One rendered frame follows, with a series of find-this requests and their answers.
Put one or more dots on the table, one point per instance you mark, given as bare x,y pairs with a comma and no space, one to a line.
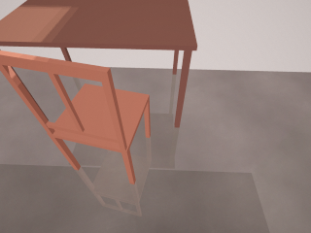
105,24

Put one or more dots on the chair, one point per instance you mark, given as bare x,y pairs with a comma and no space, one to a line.
98,116

